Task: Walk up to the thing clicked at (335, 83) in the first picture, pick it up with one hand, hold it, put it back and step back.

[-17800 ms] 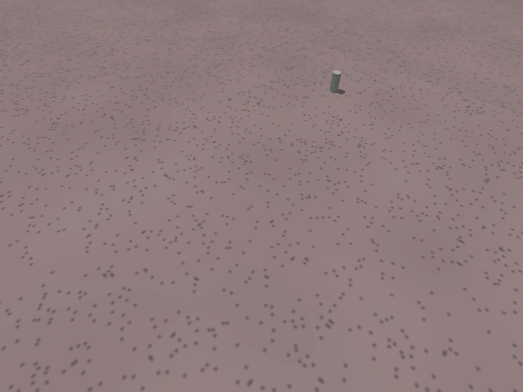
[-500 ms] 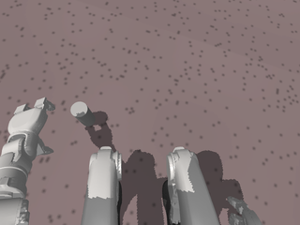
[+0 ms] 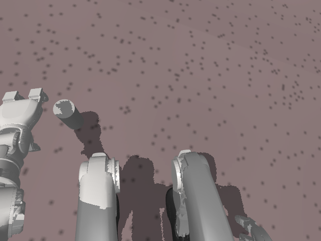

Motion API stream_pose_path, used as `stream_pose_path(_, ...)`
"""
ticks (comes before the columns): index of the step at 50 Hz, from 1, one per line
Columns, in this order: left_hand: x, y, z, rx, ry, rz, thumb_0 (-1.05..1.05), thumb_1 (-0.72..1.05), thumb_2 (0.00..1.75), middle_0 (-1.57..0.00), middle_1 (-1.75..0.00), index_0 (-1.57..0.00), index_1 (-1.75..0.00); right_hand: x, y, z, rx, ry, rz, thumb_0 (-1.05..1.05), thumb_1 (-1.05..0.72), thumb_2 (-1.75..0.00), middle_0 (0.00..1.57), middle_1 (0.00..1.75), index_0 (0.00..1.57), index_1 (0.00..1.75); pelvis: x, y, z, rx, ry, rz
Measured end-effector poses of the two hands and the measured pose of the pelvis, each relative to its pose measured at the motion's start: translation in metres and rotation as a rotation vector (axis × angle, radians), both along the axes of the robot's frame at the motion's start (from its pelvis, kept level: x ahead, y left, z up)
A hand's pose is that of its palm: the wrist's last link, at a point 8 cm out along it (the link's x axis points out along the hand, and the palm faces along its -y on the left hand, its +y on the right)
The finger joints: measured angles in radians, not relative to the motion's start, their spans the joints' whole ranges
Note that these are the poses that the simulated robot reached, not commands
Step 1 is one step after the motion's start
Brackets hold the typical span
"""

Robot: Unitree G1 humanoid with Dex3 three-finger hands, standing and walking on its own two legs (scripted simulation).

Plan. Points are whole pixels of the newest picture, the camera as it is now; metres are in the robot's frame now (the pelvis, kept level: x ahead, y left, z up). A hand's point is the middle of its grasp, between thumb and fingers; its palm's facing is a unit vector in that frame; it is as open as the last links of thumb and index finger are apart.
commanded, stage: rise first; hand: left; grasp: from above
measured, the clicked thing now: (70, 115) +0.48 +0.28 -0.31
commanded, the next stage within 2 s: approach in 1.06 s
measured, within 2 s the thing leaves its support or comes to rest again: neither
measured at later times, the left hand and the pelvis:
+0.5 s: hand (38, 122) +0.42 +0.32 -0.18, palm faces -0.43 -0.08 -0.90, open 14.2 cm; pelvis +0.01 +0.00 -0.02, yaw -1 degrees
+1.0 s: hand (43, 120) +0.43 +0.31 -0.19, palm faces -0.43 -0.09 -0.90, open 14.1 cm; pelvis +0.00 +0.00 -0.03, yaw -1 degrees
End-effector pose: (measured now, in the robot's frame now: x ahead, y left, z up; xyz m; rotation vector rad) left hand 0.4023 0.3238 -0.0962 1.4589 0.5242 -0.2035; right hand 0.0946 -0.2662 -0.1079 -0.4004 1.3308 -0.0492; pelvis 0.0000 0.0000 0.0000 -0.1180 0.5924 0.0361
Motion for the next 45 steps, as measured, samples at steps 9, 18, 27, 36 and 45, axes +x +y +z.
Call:
stream_pose_path(9,0.011,-0.003,-0.012,0.020,-0.007,-0.021,0.00,-0.54,1.02,-0.08,-1.02,-0.08,-1.02,-0.006,0.001,-0.016,0.016,0.034,0.002,0.00,-0.92,-0.91,0.21,0.30,0.20,0.30,0.002,-0.002,-0.012,0.004,0.002,-0.010)
stream_pose_path(18,0.017,-0.004,-0.020,0.019,-0.017,-0.036,0.00,-0.55,1.02,-0.08,-1.02,-0.08,-1.03,-0.012,-0.001,-0.019,0.005,0.060,-0.008,0.00,-0.92,-0.91,0.21,0.30,0.20,0.30,0.004,-0.002,-0.018,0.001,0.003,-0.016)
stream_pose_path(27,0.020,-0.005,-0.028,0.022,-0.020,-0.038,0.00,-0.55,1.02,-0.08,-1.02,-0.07,-1.03,-0.013,-0.004,-0.019,-0.012,0.064,-0.013,0.00,-0.92,-0.91,0.20,0.30,0.20,0.30,0.006,-0.001,-0.021,-0.002,0.007,-0.018)
stream_pose_path(36,0.024,-0.008,-0.034,0.023,-0.020,-0.032,0.00,-0.55,1.01,-0.09,-1.02,-0.08,-1.03,-0.012,-0.005,-0.021,-0.012,0.065,-0.010,0.00,-0.92,-0.91,0.20,0.30,0.20,0.30,0.006,-0.002,-0.024,-0.001,0.007,-0.020)
stream_pose_path(45,0.027,-0.010,-0.037,0.018,-0.018,-0.029,0.00,-0.54,1.00,-0.09,-1.03,-0.09,-1.03,-0.015,-0.004,-0.024,-0.007,0.064,-0.005,0.00,-0.92,-0.91,0.20,0.30,0.20,0.30,0.005,-0.003,-0.028,-0.001,0.001,-0.022)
